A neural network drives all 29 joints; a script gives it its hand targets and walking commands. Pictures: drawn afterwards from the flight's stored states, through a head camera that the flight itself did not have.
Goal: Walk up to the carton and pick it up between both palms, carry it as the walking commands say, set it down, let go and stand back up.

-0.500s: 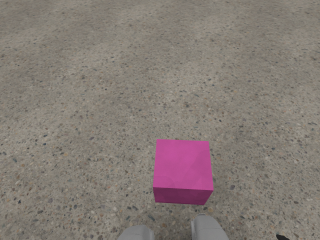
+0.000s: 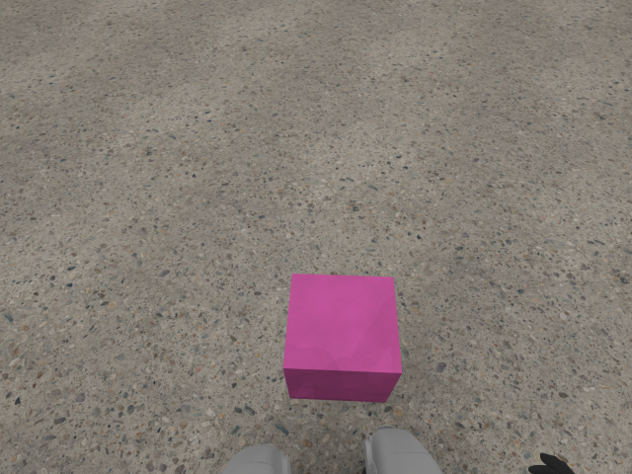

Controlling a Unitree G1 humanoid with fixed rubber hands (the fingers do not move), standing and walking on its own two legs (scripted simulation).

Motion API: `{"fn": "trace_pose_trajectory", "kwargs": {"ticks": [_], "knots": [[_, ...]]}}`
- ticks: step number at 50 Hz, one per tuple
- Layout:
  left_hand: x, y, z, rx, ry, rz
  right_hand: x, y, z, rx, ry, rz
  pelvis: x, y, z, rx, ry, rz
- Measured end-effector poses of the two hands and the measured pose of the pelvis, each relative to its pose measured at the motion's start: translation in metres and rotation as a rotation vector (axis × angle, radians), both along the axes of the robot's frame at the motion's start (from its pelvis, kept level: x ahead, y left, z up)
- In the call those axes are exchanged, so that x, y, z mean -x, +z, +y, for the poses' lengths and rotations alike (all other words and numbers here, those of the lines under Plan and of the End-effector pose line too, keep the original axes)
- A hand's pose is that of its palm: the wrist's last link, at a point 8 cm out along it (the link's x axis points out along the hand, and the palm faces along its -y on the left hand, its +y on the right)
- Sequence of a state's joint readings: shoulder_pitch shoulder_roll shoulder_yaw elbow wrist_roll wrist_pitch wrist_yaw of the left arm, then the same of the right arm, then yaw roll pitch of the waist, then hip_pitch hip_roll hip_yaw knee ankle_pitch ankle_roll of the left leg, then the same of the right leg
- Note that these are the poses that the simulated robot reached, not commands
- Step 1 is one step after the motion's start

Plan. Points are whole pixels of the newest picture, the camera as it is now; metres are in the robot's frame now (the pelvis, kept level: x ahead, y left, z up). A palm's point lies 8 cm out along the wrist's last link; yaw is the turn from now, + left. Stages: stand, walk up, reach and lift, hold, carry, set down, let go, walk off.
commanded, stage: walk up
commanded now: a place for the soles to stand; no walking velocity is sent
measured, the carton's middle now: (340, 339) +0.49 -0.05 -0.59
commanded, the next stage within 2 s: reach and lift in 0.92 s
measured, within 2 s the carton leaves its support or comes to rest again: neither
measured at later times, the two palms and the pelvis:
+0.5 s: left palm out of the picture +0.06 +0.29 -0.10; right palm out of the picture +0.05 -0.33 -0.10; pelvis -0.01 -0.02 +0.01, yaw -1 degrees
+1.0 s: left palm out of the picture +0.06 +0.29 -0.10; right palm out of the picture +0.05 -0.33 -0.10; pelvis -0.01 -0.01 +0.01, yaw -1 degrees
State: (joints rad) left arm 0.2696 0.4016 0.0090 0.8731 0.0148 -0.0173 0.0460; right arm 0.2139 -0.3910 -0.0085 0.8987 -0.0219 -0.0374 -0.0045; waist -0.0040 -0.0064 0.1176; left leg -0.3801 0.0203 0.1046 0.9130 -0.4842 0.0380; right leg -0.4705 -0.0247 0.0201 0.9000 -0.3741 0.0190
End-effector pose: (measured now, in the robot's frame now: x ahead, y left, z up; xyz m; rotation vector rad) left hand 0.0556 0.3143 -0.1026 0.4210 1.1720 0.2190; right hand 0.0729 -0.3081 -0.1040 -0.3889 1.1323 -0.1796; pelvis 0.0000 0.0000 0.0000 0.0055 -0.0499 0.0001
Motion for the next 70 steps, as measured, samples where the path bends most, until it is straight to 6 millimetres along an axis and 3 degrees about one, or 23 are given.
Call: {"fn": "trace_pose_trajectory", "kwargs": {"ticks": [11, 19, 49, 52, 56, 59, 64, 70], "knots": [[-0.003, 0.006, -0.023, 0.008, -0.032, -0.018, 0.013, 0.004, -0.028, 0.017, -0.007, 0.004, 0.01, 0.003, -0.019, -0.014, -0.01, -0.005], [0.001, 0.007, -0.024, 0.023, -0.038, -0.012, 0.027, 0.004, -0.026, 0.013, -0.023, 0.039, 0.014, 0.007, -0.018, -0.012, -0.011, 0.0], [-0.004, 0.006, -0.023, 0.041, -0.035, -0.001, 0.025, 0.008, -0.021, 0.014, -0.034, 0.052, 0.01, 0.009, -0.015, -0.005, -0.013, 0.012], [-0.019, 0.009, -0.024, 0.063, 0.028, -0.033, 0.005, 0.011, -0.013, -0.012, -0.055, 0.007, 0.014, 0.008, -0.014, -0.005, -0.013, 0.005], [-0.055, 0.013, -0.034, 0.091, 0.014, -0.1, -0.038, 0.013, 0.008, -0.077, -0.017, -0.094, 0.018, 0.006, -0.016, -0.007, -0.012, -0.006], [-0.079, 0.019, -0.044, 0.096, -0.02, -0.148, -0.059, 0.008, 0.022, -0.127, -0.007, -0.117, 0.018, 0.006, -0.018, -0.008, -0.011, -0.006], [-0.099, 0.021, -0.054, 0.075, -0.052, -0.131, -0.067, -0.011, 0.031, -0.179, -0.013, -0.073, 0.011, 0.006, -0.021, -0.012, -0.01, 0.004], [-0.113, 0.005, -0.068, 0.104, -0.031, -0.1, -0.083, -0.018, 0.02, -0.15, -0.019, -0.059, -0.004, 0.002, -0.032, -0.029, -0.009, 0.061]]}}
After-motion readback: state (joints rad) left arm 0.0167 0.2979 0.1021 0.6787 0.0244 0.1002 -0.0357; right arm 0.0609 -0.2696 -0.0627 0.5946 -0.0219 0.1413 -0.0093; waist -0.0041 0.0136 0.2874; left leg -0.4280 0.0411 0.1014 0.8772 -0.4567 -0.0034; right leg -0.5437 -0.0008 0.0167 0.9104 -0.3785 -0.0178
